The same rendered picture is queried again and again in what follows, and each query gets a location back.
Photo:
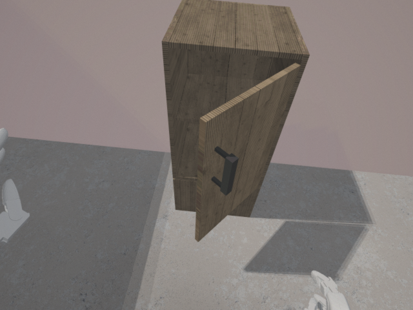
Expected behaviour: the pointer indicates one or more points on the handle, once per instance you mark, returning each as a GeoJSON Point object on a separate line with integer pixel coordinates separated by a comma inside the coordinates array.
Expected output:
{"type": "Point", "coordinates": [229, 171]}

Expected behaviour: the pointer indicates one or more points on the robot left hand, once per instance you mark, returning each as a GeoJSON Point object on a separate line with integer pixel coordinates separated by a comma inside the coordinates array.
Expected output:
{"type": "Point", "coordinates": [14, 218]}

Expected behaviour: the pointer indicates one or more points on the robot right hand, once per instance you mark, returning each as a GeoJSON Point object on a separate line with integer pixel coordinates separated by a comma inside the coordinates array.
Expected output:
{"type": "Point", "coordinates": [334, 299]}

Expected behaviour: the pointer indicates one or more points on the cupboard door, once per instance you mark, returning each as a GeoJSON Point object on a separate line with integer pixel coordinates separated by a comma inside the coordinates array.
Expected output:
{"type": "Point", "coordinates": [245, 126]}

